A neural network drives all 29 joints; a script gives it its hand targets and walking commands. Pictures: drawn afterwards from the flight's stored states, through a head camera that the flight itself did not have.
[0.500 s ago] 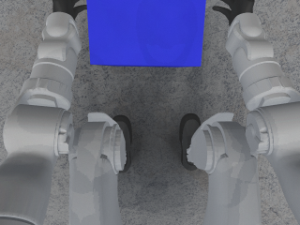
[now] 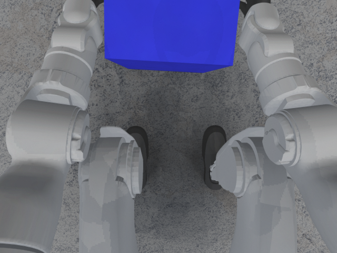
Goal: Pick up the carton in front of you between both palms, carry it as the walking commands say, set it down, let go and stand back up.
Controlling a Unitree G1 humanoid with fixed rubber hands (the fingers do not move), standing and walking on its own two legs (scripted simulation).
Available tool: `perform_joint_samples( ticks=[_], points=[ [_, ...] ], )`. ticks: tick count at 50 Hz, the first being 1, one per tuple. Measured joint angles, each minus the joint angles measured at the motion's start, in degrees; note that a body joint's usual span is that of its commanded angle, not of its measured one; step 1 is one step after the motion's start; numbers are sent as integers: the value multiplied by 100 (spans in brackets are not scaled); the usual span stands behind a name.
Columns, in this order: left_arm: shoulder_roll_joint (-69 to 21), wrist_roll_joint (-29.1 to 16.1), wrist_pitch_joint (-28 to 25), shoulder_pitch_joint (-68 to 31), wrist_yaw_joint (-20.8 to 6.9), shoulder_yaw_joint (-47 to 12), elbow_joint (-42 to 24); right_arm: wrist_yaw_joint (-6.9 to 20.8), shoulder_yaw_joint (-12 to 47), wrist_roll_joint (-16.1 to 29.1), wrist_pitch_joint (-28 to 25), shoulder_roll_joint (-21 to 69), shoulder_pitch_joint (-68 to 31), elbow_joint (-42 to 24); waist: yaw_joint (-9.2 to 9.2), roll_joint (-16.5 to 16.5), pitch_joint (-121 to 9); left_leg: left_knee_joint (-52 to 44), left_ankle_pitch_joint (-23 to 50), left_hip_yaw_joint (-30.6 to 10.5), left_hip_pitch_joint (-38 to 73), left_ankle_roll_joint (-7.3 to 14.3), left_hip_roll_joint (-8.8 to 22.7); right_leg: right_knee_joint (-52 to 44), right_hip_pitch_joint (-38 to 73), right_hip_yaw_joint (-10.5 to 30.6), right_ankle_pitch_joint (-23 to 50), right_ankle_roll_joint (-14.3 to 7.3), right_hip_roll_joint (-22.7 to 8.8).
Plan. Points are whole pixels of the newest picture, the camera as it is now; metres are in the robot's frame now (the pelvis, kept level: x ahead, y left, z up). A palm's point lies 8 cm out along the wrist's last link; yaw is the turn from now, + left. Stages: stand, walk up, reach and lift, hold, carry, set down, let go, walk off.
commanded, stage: reach and lift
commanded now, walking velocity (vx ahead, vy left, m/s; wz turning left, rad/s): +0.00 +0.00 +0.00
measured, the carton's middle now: (169, 19) +0.53 +0.03 -0.24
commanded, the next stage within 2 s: none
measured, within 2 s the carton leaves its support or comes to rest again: leaves its support in 0.06 s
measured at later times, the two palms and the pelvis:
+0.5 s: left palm out of the picture +0.48 +0.19 +0.02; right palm out of the picture +0.51 -0.11 +0.03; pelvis +0.01 -0.01 +0.09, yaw +4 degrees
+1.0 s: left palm out of the picture +0.45 +0.18 +0.17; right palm out of the picture +0.48 -0.11 +0.17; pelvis +0.05 -0.01 +0.21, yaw +4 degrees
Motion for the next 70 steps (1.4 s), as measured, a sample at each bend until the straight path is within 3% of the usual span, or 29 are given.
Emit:
perform_joint_samples(
  ticks=[6, 10, 13, 18, 22, 28, 42, 70],
  points=[
    [-121, -44, 381, 569, 201, -73, -787, -67, 73, 155, 402, 11, 422, -623, -63, -75, -234, 140, -68, 8, 31, 0, -19, 148, 38, 71, -89, 93, 104],
    [-386, 252, 709, 1239, 240, 246, -1541, -53, -154, 60, 659, 221, 1233, -1446, -90, -88, -732, 46, -122, -9, 172, -53, -114, 94, 214, 160, -92, 141, 231],
    [-662, 661, 997, 1688, 148, 717, -1981, -5, -467, -228, 902, 480, 1741, -1926, -36, -80, -1228, -174, -145, -43, 333, -98, -158, -83, 377, 209, -279, 242, 316],
    [-1109, 1403, 1326, 2146, -185, 1584, -2221, 243, -1263, -1107, 1231, 949, 2089, -2116, 46, -58, -1998, -754, -84, -83, 681, -158, -215, -612, 717, 196, -266, 140, 286],
    [-1302, 1938, 1506, 2301, -409, 2112, -2223, 480, -1758, -1758, 1441, 1244, 2173, -2154, -14, -2, -2398, -1285, 47, -145, 951, -211, -305, -1112, 1003, 187, -212, 62, 319],
    [-1552, 2352, 1605, 2552, -545, 2437, -2536, 588, -1934, -2089, 1609, 1440, 2399, -2508, -16, 23, -2680, -1950, 176, -198, 1362, -239, -317, -1753, 1396, 199, -60, 44, 367],
    [-1923, 2237, 1764, 3725, -592, 2232, -3475, 596, -1462, -1860, 1762, 1701, 3569, -3368, -10, 48, -3039, -3112, 146, -178, 2708, -200, -254, -2918, 2722, 267, -59, -11, 339],
    [-2542, 2389, 1689, 6034, -548, 1893, -3938, 821, -1014, -2013, 1645, 2024, 5737, -3534, -73, 96, -2924, -6520, 631, -198, 7475, -79, -225, -6328, 7491, 381, 431, -124, 145]
  ],
)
